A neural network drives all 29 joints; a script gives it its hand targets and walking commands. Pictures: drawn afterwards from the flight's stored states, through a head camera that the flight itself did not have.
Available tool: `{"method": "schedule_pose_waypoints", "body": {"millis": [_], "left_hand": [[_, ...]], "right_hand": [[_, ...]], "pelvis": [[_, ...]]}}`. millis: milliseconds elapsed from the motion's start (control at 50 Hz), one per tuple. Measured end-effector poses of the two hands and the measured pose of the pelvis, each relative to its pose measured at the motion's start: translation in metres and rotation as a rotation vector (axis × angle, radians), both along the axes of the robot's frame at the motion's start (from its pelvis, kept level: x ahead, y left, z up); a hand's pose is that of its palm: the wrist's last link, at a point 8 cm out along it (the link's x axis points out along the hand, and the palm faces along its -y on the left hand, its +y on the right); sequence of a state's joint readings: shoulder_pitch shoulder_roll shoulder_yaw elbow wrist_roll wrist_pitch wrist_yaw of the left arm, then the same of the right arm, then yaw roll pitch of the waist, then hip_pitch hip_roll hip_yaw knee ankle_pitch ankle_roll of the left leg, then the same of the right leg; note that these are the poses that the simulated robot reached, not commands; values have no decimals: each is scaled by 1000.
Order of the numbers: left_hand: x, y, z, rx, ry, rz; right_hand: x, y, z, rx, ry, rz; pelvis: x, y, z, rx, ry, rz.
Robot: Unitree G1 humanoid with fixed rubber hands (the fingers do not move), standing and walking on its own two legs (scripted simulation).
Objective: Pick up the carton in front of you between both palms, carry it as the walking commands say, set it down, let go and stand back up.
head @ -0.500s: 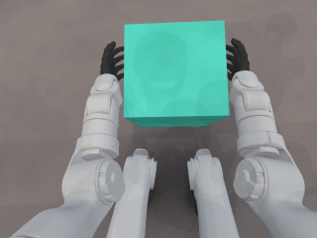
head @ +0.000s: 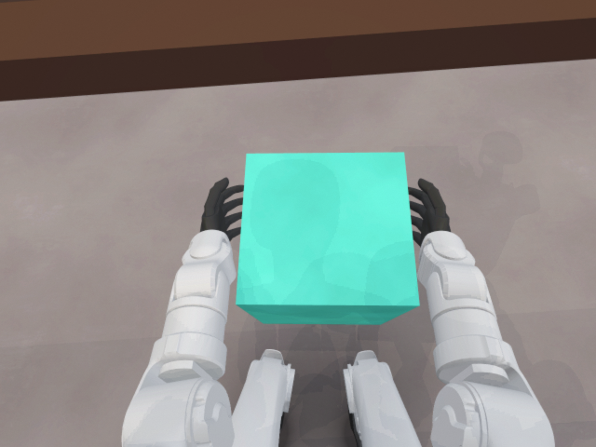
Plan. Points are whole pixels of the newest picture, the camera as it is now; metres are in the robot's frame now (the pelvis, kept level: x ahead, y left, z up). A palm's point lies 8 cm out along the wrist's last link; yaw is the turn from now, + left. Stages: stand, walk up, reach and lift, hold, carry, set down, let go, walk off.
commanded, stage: reach and lift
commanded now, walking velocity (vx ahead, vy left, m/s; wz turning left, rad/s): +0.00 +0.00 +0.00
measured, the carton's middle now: (322, 251) +0.40 +0.00 -0.11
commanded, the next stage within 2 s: hold in 1.74 s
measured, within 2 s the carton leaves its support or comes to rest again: neither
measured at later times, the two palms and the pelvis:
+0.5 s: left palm (170, 211) +0.37 +0.15 +0.11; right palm (487, 215) +0.36 -0.15 +0.11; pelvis +0.05 +0.00 +0.13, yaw +0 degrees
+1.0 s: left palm (126, 196) +0.34 +0.15 +0.19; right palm (539, 204) +0.34 -0.15 +0.19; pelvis +0.05 +0.00 +0.16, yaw +0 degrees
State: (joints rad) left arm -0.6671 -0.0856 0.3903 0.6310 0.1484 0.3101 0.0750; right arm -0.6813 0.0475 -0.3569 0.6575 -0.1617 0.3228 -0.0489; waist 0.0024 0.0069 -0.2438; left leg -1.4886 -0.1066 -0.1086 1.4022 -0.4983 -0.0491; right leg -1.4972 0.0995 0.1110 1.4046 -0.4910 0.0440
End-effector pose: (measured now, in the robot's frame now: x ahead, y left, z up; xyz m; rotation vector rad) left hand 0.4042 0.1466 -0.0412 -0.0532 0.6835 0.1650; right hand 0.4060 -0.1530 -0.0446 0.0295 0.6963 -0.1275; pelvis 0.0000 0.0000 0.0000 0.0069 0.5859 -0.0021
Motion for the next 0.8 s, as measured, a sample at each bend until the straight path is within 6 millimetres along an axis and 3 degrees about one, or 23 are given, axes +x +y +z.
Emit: {"method": "schedule_pose_waypoints", "body": {"millis": [480,700,800], "left_hand": [[-37,2,149,9,-8,-20],[-51,5,212,22,-34,-39],[-55,5,229,40,-24,-55]], "right_hand": [[-40,2,150,-6,-9,-11],[-55,4,214,-17,-34,-10],[-61,4,230,-36,-24,5]], "pelvis": [[52,2,129,-7,-330,-3],[64,2,161,-9,-529,0],[61,3,166,-9,-599,-2]]}}
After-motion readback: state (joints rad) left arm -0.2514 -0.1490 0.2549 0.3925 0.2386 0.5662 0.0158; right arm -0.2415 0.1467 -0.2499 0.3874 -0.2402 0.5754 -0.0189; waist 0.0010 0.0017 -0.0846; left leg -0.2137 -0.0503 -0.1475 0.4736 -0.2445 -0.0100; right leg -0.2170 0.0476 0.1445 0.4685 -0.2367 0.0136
